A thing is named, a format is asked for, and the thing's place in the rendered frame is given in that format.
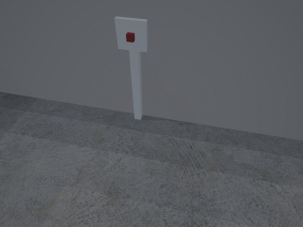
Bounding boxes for panel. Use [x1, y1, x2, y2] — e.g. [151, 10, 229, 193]
[115, 16, 148, 120]

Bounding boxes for button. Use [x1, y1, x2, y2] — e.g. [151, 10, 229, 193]
[126, 32, 135, 43]

